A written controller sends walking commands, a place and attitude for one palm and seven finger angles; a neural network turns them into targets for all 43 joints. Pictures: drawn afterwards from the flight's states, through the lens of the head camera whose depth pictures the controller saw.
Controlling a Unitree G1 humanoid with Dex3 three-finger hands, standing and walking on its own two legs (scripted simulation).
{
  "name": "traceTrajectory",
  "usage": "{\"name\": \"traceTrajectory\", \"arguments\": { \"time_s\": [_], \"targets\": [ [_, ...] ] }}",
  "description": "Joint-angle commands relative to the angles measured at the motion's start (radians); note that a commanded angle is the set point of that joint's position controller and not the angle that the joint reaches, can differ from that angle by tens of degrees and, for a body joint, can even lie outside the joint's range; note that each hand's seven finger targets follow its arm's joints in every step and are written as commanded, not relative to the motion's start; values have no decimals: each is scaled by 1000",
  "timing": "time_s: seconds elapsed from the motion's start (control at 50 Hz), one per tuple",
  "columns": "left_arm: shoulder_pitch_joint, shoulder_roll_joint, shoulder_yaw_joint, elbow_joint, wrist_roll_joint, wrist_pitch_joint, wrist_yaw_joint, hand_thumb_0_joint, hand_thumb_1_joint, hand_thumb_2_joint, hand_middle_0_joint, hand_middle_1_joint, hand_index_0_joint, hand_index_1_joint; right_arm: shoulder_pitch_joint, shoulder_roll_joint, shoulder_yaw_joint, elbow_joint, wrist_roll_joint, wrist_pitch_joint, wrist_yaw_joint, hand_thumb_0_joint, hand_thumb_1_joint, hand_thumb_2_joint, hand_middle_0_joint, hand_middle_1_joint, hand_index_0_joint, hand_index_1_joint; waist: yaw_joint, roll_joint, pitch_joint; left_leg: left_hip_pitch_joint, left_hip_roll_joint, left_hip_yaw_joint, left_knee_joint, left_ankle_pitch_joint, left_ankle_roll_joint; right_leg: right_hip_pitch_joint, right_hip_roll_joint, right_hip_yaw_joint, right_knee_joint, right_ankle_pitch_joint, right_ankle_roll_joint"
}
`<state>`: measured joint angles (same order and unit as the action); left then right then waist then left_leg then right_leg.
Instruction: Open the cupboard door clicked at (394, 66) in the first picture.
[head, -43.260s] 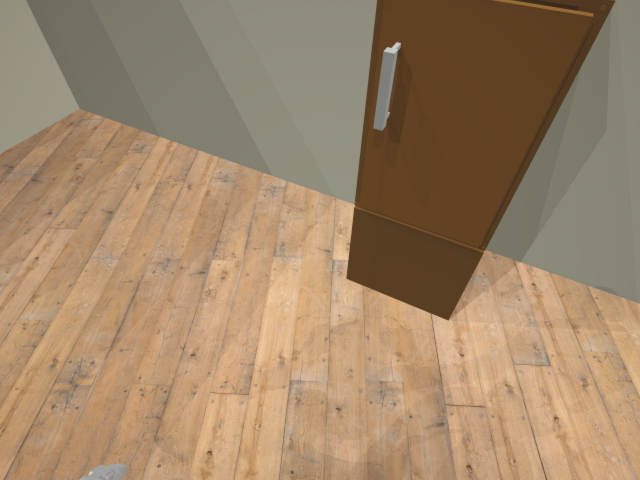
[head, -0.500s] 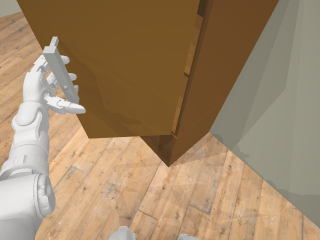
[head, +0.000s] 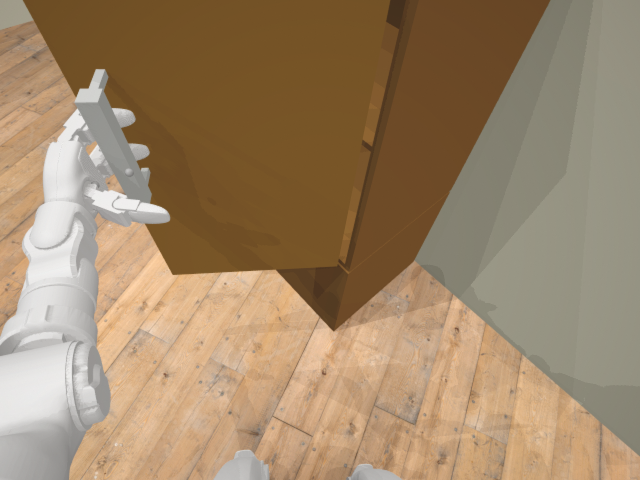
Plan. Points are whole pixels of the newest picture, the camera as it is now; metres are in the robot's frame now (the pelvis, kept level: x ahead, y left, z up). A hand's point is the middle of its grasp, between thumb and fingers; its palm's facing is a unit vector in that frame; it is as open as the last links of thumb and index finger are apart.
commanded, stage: slide the fingers in behind the handle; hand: left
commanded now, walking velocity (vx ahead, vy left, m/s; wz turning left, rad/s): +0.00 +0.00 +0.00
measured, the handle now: (122, 144) +0.52 +0.24 +0.10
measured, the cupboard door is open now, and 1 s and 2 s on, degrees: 53 53 97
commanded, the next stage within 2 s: close the thumb around the handle in 0.08 s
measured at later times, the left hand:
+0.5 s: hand (137, 169) +0.47 +0.21 +0.10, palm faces +0.08 -1.00 +0.00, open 11.1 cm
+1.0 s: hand (136, 171) +0.47 +0.21 +0.10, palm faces +0.08 -1.00 +0.01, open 5.6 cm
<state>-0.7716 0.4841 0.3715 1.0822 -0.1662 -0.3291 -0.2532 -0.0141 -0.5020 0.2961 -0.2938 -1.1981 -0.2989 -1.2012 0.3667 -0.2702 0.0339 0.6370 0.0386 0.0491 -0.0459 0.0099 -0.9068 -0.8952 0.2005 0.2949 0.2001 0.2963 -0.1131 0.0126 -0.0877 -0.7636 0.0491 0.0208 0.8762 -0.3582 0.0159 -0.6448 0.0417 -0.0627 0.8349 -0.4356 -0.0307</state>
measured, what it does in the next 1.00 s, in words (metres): stands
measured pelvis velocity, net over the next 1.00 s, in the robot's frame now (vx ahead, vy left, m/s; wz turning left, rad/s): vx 0.01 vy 0.00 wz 0.00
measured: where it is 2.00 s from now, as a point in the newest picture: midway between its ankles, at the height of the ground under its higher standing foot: outside the picture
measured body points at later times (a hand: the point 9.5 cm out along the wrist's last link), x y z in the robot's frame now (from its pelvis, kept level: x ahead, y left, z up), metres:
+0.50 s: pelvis +0.01 +0.01 +0.00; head +0.08 +0.02 +0.44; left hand +0.46 +0.27 +0.10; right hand +0.04 -0.26 -0.12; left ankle +0.04 +0.11 -0.69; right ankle -0.02 -0.10 -0.69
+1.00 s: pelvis +0.01 +0.00 +0.00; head +0.08 +0.02 +0.45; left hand +0.46 +0.27 +0.10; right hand +0.05 -0.26 -0.11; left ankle +0.04 +0.11 -0.69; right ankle -0.02 -0.10 -0.69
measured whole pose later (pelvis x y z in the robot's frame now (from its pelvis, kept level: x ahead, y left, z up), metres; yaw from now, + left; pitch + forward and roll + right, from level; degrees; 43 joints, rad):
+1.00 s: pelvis +0.01 +0.00 +0.00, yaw +0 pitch +14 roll -2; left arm -0.73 0.44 0.35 1.03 -0.17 -0.33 -0.22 0.01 0.74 0.82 -0.36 -1.35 -0.37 -1.35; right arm 0.37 -0.27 0.02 0.64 0.04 0.06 -0.04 0.01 -0.91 -0.90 0.20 0.29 0.20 0.30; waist -0.11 0.02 -0.10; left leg -0.74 0.05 0.03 0.87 -0.37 0.02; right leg -0.63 0.04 -0.05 0.83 -0.44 -0.03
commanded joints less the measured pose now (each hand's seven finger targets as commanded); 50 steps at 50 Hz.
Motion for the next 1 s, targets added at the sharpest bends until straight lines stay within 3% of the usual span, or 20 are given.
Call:
{"name": "traceTrajectory", "arguments": {
  "time_s": [0.0,0.02,0.04,0.08,0.14,0.16,0.18,0.24,0.28,0.36,0.38,0.56,0.62,0.66,0.76,0.8,0.84,0.92,0.94,0.98],
  "targets": [
    [-458,233,10,-209,-11,-76,-6,0,-500,300,-300,-1200,-300,-1200,100,-168,-68,-66,-5,-23,-11,0,-900,-900,200,300,200,300,-14,109,-375,388,-27,-56,-70,245,25,1,16,46,-119,305,16],
    [-471,211,-4,-211,-17,-76,-4,0,-500,300,-300,-1200,-300,-1200,103,-166,-66,-64,-7,-23,-11,0,-900,-900,200,300,200,300,-25,97,-370,386,-30,-57,-66,253,30,1,18,46,-120,314,17],
    [-455,231,17,-203,-16,-71,-2,0,-500,300,-300,-1200,-300,-1200,103,-171,-68,-67,-7,-23,-10,0,-900,-900,200,300,200,300,-13,79,-388,379,-28,-56,-70,246,28,10,17,45,-118,310,19],
    [-460,214,3,-209,-15,-61,2,0,-500,300,-300,-1200,-300,-1200,103,-168,-70,-69,-6,-23,-9,0,-900,-900,200,300,200,300,-16,86,-386,380,-29,-52,-69,250,29,9,16,46,-119,316,21],
    [-459,246,25,-223,-4,-68,15,0,-500,300,-300,-1200,-300,-1200,108,-170,-68,-67,-9,-21,-7,0,-900,-900,200,300,200,300,-8,95,-408,387,-29,-56,-66,280,27,19,16,44,-108,337,18],
    [-457,224,7,-223,0,-69,16,0,-500,300,-300,-1200,-300,-1200,108,-167,-69,-69,-8,-20,-6,0,-900,-900,200,300,200,300,-12,98,-403,396,-27,-59,-67,283,26,7,17,41,-108,331,18],
    [-463,191,-17,-219,-1,-65,16,0,-444,324,-304,-1206,-304,-1206,106,-164,-69,-68,-9,-20,-5,0,-900,-900,200,300,200,300,-20,106,-385,401,-27,-58,-67,280,26,-8,18,40,-112,326,18],
    [-461,209,1,-248,1,-75,25,0,-276,396,-316,-1224,-316,-1224,111,-168,-74,-64,-10,-18,-4,0,-900,-900,200,300,200,300,-14,104,-418,429,-23,-63,-65,311,24,-6,19,35,-104,340,15],
    [-439,149,-36,-269,-5,-77,24,0,-164,444,-324,-1236,-324,-1236,103,-160,-76,-68,-9,-20,2,0,-900,-900,200,300,200,300,-11,131,-421,466,-22,-65,-65,332,18,-19,23,30,-105,342,12],
    [-421,173,-3,-240,-12,-65,38,0,60,540,-340,-1260,-340,-1260,104,-164,-75,-67,-10,-17,3,0,-900,-900,200,300,200,300,-3,68,-388,419,-26,-61,-72,311,23,10,22,31,-111,351,16],
    [-407,199,15,-250,-6,-65,43,0,116,564,-344,-1266,-344,-1266,104,-167,-75,-71,-10,-16,2,0,-900,-900,200,300,200,300,4,71,-398,417,-25,-61,-75,312,21,18,21,31,-107,351,15],
    [-407,145,-28,-279,-8,-81,41,0,620,780,-380,-1320,-380,-1320,89,-158,-74,-77,-8,-19,3,0,-900,-900,200,300,200,300,-4,81,-384,436,-26,-59,-78,311,20,12,21,31,-111,351,14],
    [-414,189,3,-261,-7,-78,42,0,788,852,-392,-1338,-392,-1338,93,-165,-71,-72,-9,-18,-1,0,-900,-900,200,300,200,300,-4,55,-368,402,-30,-56,-75,293,25,29,19,37,-115,350,14],
    [-426,161,-23,-257,-3,-75,36,0,900,900,-400,-1350,-400,-1350,87,-159,-72,-73,-8,-19,-1,0,-900,-900,200,300,200,300,-8,87,-371,415,-30,-54,-75,292,23,13,16,38,-115,348,16],
    [-438,198,2,-246,-6,-75,34,0,900,900,-400,-1350,-400,-1350,90,-165,-71,-70,-8,-17,-4,0,-900,-900,200,300,200,300,-7,72,-375,404,-28,-58,-77,281,24,18,15,41,-117,338,16],
    [-420,174,-9,-262,-10,-75,29,0,900,900,-400,-1350,-400,-1350,90,-160,-72,-76,-8,-18,-2,0,-900,-900,200,300,200,300,0,84,-402,423,-30,-54,-74,313,24,34,17,40,-113,366,15],
    [-410,217,25,-277,-11,-83,31,0,900,900,-400,-1350,-400,-1350,91,-166,-74,-74,-9,-15,-2,0,-900,-900,200,300,200,300,9,76,-425,422,-29,-54,-71,331,23,53,16,40,-106,387,15],
    [-397,191,4,-272,-15,-81,26,0,900,900,-400,-1350,-400,-1350,85,-161,-71,-79,-8,-14,-2,0,-900,-900,200,300,200,300,1,68,-377,397,-31,-49,-72,308,26,50,19,41,-113,380,15],
    [-419,189,-3,-289,-12,-85,27,0,900,900,-400,-1350,-400,-1350,82,-162,-71,-79,-7,-15,-1,0,-900,-900,200,300,200,300,1,101,-394,416,-30,-51,-75,312,23,38,17,41,-111,375,15],
    [-408,225,28,-279,-9,-87,31,0,900,900,-400,-1350,-400,-1350,88,-166,-74,-74,-7,-13,-4,0,-900,-900,200,300,200,300,5,86,-399,419,-28,-55,-73,323,22,41,18,40,-109,377,14]
  ]
}}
